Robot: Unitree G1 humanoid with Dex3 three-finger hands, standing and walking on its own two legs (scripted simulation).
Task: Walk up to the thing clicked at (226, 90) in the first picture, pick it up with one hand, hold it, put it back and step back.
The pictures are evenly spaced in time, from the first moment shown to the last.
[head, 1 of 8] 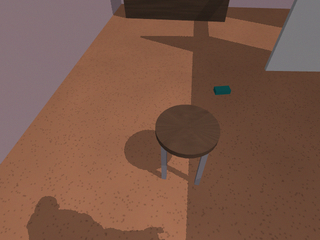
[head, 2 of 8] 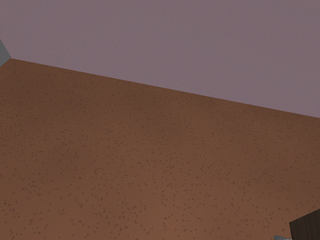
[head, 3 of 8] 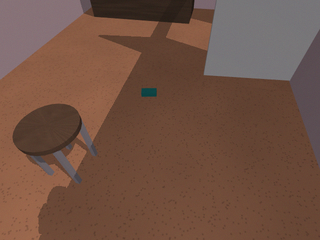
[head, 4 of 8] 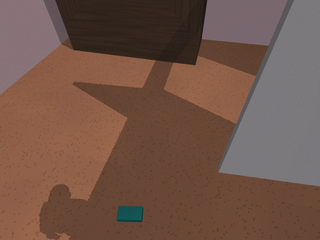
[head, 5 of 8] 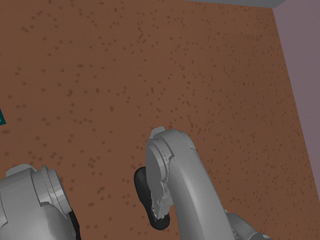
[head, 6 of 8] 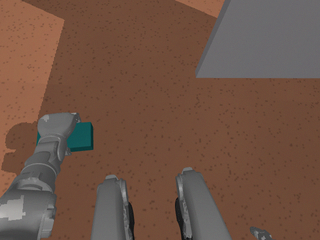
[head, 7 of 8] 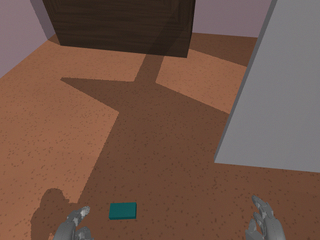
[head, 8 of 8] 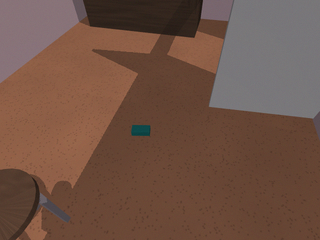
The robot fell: no
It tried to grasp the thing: yes
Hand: left
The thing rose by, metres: 0.68
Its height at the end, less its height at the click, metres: +0.00
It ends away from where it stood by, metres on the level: 0.02
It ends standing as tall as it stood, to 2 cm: yes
